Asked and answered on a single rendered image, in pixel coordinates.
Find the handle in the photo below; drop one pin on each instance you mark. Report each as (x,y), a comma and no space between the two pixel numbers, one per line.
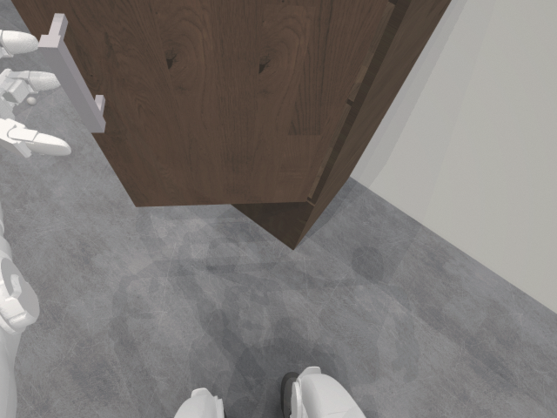
(59,59)

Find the robot right thigh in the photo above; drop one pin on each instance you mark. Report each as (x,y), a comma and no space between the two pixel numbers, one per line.
(320,396)

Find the left robot shin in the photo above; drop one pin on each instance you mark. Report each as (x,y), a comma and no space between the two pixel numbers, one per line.
(199,391)

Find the robot left hand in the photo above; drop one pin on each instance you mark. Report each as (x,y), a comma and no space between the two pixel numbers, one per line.
(16,137)

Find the left robot upper arm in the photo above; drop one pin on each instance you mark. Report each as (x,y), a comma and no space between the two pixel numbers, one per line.
(19,308)

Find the cupboard door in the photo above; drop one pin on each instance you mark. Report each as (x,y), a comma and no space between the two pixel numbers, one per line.
(215,102)

